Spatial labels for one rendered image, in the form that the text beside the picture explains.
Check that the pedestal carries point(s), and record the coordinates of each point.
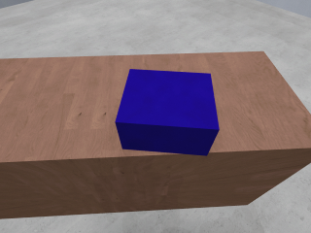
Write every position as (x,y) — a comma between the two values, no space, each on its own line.
(61,153)

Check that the carton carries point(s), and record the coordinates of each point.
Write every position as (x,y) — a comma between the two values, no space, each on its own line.
(168,111)

